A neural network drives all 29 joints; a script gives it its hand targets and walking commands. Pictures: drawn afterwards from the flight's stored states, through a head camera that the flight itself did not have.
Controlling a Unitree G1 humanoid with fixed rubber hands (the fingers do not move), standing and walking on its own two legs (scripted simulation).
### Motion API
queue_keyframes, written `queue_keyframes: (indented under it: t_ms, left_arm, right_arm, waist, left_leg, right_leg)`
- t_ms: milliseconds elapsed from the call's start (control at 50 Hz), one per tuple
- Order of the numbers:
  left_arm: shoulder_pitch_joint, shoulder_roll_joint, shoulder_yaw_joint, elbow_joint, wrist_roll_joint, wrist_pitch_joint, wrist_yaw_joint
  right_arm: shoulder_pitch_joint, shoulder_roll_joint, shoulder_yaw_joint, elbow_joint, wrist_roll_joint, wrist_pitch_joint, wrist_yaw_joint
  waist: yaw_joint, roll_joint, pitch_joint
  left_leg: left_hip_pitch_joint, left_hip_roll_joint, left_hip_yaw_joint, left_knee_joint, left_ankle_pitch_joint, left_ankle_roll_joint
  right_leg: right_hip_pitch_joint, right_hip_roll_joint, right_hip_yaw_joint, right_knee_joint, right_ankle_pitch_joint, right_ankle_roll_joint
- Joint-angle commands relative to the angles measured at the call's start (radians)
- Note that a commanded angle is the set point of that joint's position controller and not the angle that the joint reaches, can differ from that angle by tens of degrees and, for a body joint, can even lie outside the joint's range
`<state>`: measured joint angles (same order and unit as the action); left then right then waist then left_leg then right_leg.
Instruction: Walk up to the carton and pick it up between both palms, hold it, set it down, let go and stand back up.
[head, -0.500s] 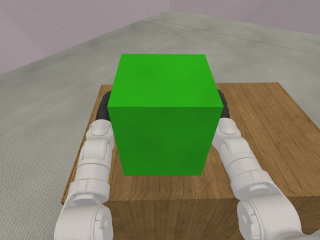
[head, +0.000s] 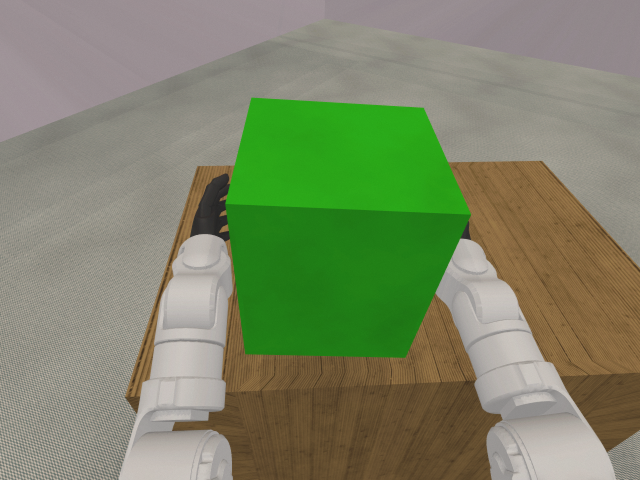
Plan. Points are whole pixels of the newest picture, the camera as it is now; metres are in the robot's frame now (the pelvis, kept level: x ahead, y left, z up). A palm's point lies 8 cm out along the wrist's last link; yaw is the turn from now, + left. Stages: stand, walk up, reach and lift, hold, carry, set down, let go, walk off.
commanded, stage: reach and lift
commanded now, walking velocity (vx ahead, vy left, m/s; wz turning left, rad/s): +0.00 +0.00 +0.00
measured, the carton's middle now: (332, 234) +0.38 -0.02 +0.15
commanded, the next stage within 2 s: hold in 0.90 s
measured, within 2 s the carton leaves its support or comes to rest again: neither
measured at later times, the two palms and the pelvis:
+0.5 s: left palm (200, 230) +0.37 +0.14 +0.17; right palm (446, 231) +0.37 -0.16 +0.16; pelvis +0.00 +0.00 +0.00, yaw +1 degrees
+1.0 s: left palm (192, 226) +0.37 +0.15 +0.19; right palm (445, 224) +0.37 -0.15 +0.18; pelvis +0.00 -0.01 +0.00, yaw +1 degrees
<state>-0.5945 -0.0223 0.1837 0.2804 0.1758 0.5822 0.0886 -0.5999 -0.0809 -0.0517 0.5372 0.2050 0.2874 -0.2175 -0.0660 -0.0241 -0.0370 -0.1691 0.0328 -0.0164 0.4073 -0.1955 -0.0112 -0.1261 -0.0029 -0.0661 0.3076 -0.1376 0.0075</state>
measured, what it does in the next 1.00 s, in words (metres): stands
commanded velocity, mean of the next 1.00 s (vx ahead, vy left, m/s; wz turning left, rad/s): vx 0.00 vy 0.00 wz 0.00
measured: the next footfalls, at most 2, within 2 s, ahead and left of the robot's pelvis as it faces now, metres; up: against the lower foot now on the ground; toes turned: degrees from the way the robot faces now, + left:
none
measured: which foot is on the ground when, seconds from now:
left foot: down 0.00-1.00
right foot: down 0.00-1.00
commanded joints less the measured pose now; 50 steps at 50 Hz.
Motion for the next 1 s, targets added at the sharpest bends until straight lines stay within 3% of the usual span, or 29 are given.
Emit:
queue_keyframes:
  t_ms: [0, 120, 260, 520, 720, 980]
  left_arm:
    - [-0.750, -0.675, -0.484, -0.183, -0.114, -0.061, -0.158]
    - [-0.810, -0.677, -0.449, -0.122, -0.104, -0.057, -0.176]
    - [-0.847, -0.688, -0.442, -0.093, -0.106, -0.068, -0.180]
    - [-0.802, -0.648, -0.473, -0.182, -0.099, -0.042, -0.157]
    - [-0.788, -0.629, -0.483, -0.236, -0.107, -0.026, -0.170]
    - [-0.791, -0.613, -0.469, -0.240, -0.099, 0.010, -0.193]
  right_arm:
    - [-0.996, 0.713, 0.469, -0.404, 0.091, -0.054, 0.104]
    - [-1.009, 0.700, 0.393, -0.311, 0.054, -0.054, 0.113]
    - [-1.043, 0.694, 0.360, -0.283, 0.037, -0.074, 0.118]
    - [-1.030, 0.666, 0.410, -0.333, 0.090, -0.076, 0.119]
    - [-1.034, 0.683, 0.457, -0.428, 0.112, -0.060, 0.092]
    - [-1.026, 0.681, 0.454, -0.421, 0.121, -0.021, 0.074]
  waist:
    - [0.023, 0.020, -0.500]
    - [-0.009, 0.028, -0.454]
    - [-0.034, 0.048, -0.467]
    - [-0.013, 0.083, -0.510]
    - [-0.009, 0.053, -0.510]
    - [-0.016, 0.051, -0.469]
  left_leg:
    - [0.145, -0.091, -0.017, -0.062, 0.227, 0.005]
    - [0.173, -0.081, -0.004, -0.082, 0.169, -0.003]
    - [0.202, -0.077, -0.006, -0.071, 0.197, -0.017]
    - [0.291, -0.068, -0.014, -0.017, 0.359, -0.033]
    - [0.244, -0.078, -0.009, -0.028, 0.333, -0.013]
    - [0.227, -0.081, -0.005, -0.045, 0.313, -0.012]
  right_leg:
    - [0.223, 0.058, 0.038, -0.008, 0.264, 0.049]
    - [0.163, 0.058, 0.017, -0.033, 0.155, 0.040]
    - [0.157, 0.059, 0.001, -0.033, 0.158, 0.035]
    - [0.133, 0.076, -0.013, -0.027, 0.218, 0.028]
    - [0.209, 0.067, 0.002, -0.015, 0.297, 0.049]
    - [0.235, 0.064, 0.004, -0.024, 0.281, 0.052]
